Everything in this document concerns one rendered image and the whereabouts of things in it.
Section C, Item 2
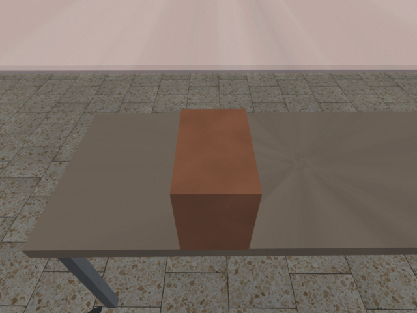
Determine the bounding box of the table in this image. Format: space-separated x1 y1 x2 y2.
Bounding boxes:
22 111 417 308

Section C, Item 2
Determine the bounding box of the carton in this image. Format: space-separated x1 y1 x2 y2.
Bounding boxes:
170 109 262 250

